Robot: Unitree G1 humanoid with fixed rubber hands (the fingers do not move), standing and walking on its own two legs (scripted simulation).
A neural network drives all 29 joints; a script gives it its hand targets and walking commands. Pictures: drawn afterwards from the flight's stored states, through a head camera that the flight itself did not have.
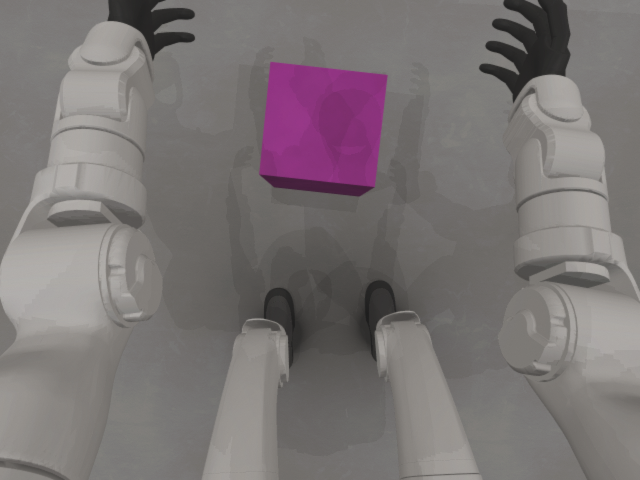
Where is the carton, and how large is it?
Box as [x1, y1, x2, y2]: [259, 62, 387, 195]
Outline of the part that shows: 270,62 259,174 273,186 350,195 360,195 374,186 387,75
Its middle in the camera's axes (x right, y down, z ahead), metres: +0.01 -0.22 +0.82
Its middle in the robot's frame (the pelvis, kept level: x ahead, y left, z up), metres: +0.55 -0.01 -0.54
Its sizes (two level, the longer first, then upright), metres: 0.210 0.200 0.250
